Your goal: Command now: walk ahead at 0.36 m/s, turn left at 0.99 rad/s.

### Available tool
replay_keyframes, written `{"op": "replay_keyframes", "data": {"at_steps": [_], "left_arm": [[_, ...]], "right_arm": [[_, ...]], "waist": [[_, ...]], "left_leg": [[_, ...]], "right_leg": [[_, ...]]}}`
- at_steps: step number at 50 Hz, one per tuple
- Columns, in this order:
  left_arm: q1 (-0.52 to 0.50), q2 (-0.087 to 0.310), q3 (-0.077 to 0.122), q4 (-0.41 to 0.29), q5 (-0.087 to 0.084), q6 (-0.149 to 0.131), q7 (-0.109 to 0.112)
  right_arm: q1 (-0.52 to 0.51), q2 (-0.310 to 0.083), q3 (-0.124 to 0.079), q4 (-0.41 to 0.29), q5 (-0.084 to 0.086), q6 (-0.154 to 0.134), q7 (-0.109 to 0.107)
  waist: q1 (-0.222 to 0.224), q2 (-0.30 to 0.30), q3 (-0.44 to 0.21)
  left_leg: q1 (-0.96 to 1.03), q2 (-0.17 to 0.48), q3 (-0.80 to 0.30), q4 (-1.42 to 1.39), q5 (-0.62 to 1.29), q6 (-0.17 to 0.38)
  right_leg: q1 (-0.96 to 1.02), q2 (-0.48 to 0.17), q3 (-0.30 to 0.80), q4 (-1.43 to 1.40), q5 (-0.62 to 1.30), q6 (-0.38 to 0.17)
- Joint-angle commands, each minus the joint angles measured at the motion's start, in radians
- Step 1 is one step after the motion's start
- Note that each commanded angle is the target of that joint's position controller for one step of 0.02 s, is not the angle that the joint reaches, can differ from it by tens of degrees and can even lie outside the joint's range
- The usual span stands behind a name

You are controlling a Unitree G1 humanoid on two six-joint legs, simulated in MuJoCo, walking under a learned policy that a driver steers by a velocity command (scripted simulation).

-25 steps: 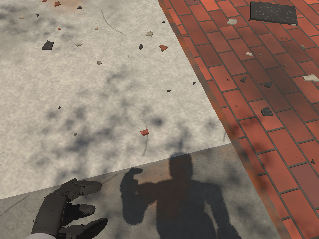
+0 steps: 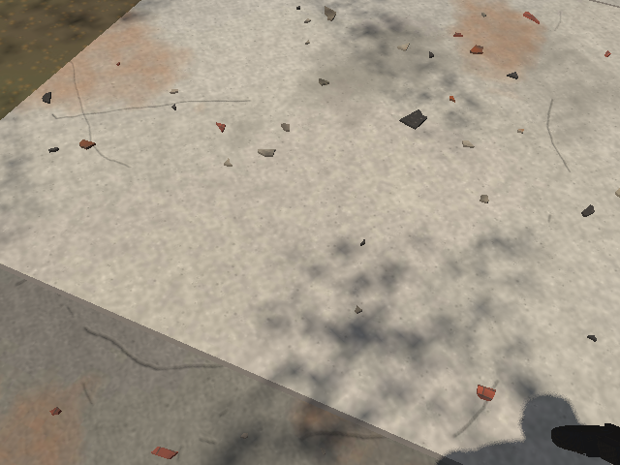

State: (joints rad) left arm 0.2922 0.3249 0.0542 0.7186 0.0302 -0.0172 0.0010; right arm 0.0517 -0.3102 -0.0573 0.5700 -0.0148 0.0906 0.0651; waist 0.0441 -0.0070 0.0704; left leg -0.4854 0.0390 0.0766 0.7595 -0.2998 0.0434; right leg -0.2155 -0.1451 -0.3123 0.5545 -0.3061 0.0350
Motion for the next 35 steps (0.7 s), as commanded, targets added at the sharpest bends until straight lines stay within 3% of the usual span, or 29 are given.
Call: {"op": "replay_keyframes", "data": {"at_steps": [1,2,3,4,5,6,7,8,11,15,18,21,22,23,24,25,26,27,28,29,31,34,35], "left_arm": [[-0.003,0.183,0.054,-0.087,0.013,0.021,-0.003],[0.005,0.166,0.051,-0.088,0.018,0.032,-0.006],[-0.019,0.097,0.030,-0.124,0.014,0.037,-0.015],[-0.173,0.065,0.018,-0.216,0.029,0.035,-0.024],[-0.252,0.105,0.030,-0.243,0.039,0.022,-0.023],[-0.235,0.109,0.030,-0.235,0.022,0.004,-0.027],[-0.181,0.119,0.030,-0.204,0.016,-0.012,-0.031],[-0.151,0.124,0.032,-0.179,0.024,-0.019,-0.032],[-0.156,0.100,0.023,-0.144,0.021,0.000,-0.031],[-0.285,0.058,0.001,-0.168,-0.001,0.006,-0.039],[-0.359,0.065,-0.002,-0.193,-0.015,-0.001,-0.039],[-0.241,0.089,0.008,-0.162,-0.015,-0.015,-0.029],[-0.117,0.110,0.023,-0.124,-0.006,-0.024,-0.018],[0.078,0.155,0.044,-0.071,0.008,-0.035,-0.001],[0.283,0.261,0.070,-0.045,0.036,-0.042,0.019],[0.244,0.321,0.080,-0.035,0.040,-0.044,0.009],[0.094,0.196,0.058,-0.061,0.029,-0.040,-0.002],[0.052,0.130,0.045,-0.064,0.019,-0.041,-0.008],[0.048,0.101,0.037,-0.046,0.018,-0.046,-0.011],[0.062,0.082,0.027,-0.022,0.018,-0.054,-0.009],[0.108,0.053,0.015,0.028,0.005,-0.074,-0.013],[0.154,0.062,0.015,0.068,-0.022,-0.088,-0.020],[0.150,0.063,0.016,0.069,-0.025,-0.091,-0.020]], "right_arm": [[-0.010,-0.120,-0.041,-0.079,-0.008,-0.012,0.014],[0.095,-0.129,-0.051,-0.034,-0.012,-0.024,0.011],[0.266,-0.218,-0.081,0.031,-0.016,-0.038,-0.010],[0.358,-0.292,-0.096,0.020,0.002,-0.053,-0.021],[0.353,-0.239,-0.077,0.018,0.007,-0.060,-0.034],[0.314,-0.221,-0.068,0.020,0.001,-0.062,-0.050],[0.280,-0.203,-0.063,0.019,-0.008,-0.067,-0.057],[0.243,-0.185,-0.055,0.009,-0.009,-0.076,-0.061],[0.241,-0.152,-0.042,0.030,-0.002,-0.112,-0.051],[0.301,-0.177,-0.055,0.057,-0.003,-0.133,-0.048],[0.309,-0.200,-0.064,0.064,-0.001,-0.145,-0.051],[0.292,-0.191,-0.056,0.084,0.003,-0.158,-0.049],[0.281,-0.190,-0.052,0.094,0.001,-0.162,-0.047],[0.271,-0.169,-0.043,0.105,-0.001,-0.169,-0.042],[0.263,-0.092,-0.020,0.073,0.013,-0.180,-0.045],[0.313,-0.021,0.004,0.036,0.030,-0.186,-0.046],[0.280,-0.062,0.006,0.072,0.009,-0.171,-0.055],[0.236,-0.089,0.002,0.082,-0.011,-0.165,-0.043],[0.201,-0.093,0.002,0.085,-0.022,-0.163,-0.028],[0.167,-0.077,0.006,0.076,-0.029,-0.159,-0.018],[0.127,-0.050,0.020,0.060,-0.033,-0.149,-0.001],[-0.009,-0.051,0.038,-0.003,-0.053,-0.150,0.008],[-0.070,-0.047,0.048,-0.028,-0.049,-0.156,0.012]], "waist": [[-0.015,-0.129,-0.081],[-0.056,-0.042,-0.094],[-0.131,0.254,-0.104],[-0.201,0.396,-0.036],[-0.208,0.220,0.007],[-0.160,0.200,0.003],[-0.113,0.167,-0.007],[-0.082,0.135,-0.020],[-0.058,0.072,-0.028],[-0.097,0.063,-0.006],[-0.118,0.087,-0.004],[-0.060,0.110,-0.028],[0.007,0.079,-0.071],[0.107,-0.002,-0.173],[0.182,-0.225,-0.325],[0.091,-0.467,-0.321],[0.031,-0.239,-0.165],[0.019,-0.091,-0.115],[0.008,-0.038,-0.092],[0.001,-0.054,-0.056],[-0.011,-0.103,-0.011],[-0.028,-0.071,0.040],[-0.024,-0.056,0.056]], "left_leg": [[0.198,-0.034,0.072,-0.068,-0.151,0.043],[0.322,-0.050,0.043,-0.121,-0.191,0.068],[0.495,0.072,-0.272,-0.346,-0.473,0.162],[0.587,0.240,-0.858,-0.586,-0.753,0.294],[0.562,0.285,-0.860,-0.606,-0.632,0.305],[0.505,0.255,-0.776,-0.586,-0.565,0.299],[0.471,0.209,-0.681,-0.583,-0.467,0.278],[0.434,0.166,-0.614,-0.579,-0.357,0.262],[0.355,0.082,-0.511,-0.581,-0.170,0.255],[0.332,0.050,-0.505,-0.569,-0.109,0.251],[0.304,0.059,-0.542,-0.549,-0.083,0.228],[0.255,0.090,-0.542,-0.516,0.086,0.184],[0.238,0.064,-0.505,-0.385,0.274,0.160],[0.169,-0.015,-0.414,-0.102,0.392,0.131],[-0.011,-0.115,-0.296,0.297,0.210,0.092],[-0.244,-0.203,-0.257,0.503,-0.207,0.074],[-0.326,-0.119,-0.263,0.595,-0.085,0.090],[-0.302,-0.075,-0.238,0.563,-0.005,0.087],[-0.272,-0.044,-0.232,0.510,0.027,0.082],[-0.263,-0.033,-0.239,0.471,0.033,0.073],[-0.276,-0.033,-0.248,0.417,0.044,0.055],[-0.374,0.021,-0.132,0.290,0.122,0.015],[-0.335,0.032,-0.108,0.184,0.170,-0.002]], "right_leg": [[-0.058,-0.253,0.154,-0.194,-0.392,-0.080],[-0.121,-0.220,0.113,-0.051,-0.467,-0.063],[-0.336,-0.077,-0.011,0.340,-0.445,-0.004],[-0.735,0.110,0.146,0.619,-0.457,0.036],[-0.815,0.070,0.319,0.675,-0.329,0.022],[-0.766,0.052,0.353,0.646,-0.220,0.013],[-0.695,0.036,0.354,0.596,-0.144,0.013],[-0.622,0.032,0.349,0.553,-0.092,0.017],[-0.510,0.051,0.332,0.450,0.019,0.042],[-0.469,0.086,0.335,0.230,0.122,0.066],[-0.352,0.104,0.354,0.084,0.169,0.058],[-0.088,0.115,0.317,0.013,0.164,0.011],[0.064,0.141,0.293,-0.011,0.126,-0.008],[0.291,0.118,0.308,-0.010,0.065,-0.033],[0.512,-0.097,0.619,-0.123,-0.387,-0.077],[0.526,-0.245,1.156,-0.390,-0.655,-0.129],[0.403,-0.254,1.135,-0.360,-0.636,-0.160],[0.313,-0.215,0.969,-0.328,-0.506,-0.166],[0.245,-0.165,0.832,-0.328,-0.386,-0.165],[0.194,-0.122,0.743,-0.346,-0.302,-0.161],[0.149,-0.085,0.665,-0.382,-0.199,-0.167],[0.142,-0.070,0.606,-0.452,-0.016,-0.227],[0.100,-0.049,0.570,-0.477,0.051,-0.231]]}}
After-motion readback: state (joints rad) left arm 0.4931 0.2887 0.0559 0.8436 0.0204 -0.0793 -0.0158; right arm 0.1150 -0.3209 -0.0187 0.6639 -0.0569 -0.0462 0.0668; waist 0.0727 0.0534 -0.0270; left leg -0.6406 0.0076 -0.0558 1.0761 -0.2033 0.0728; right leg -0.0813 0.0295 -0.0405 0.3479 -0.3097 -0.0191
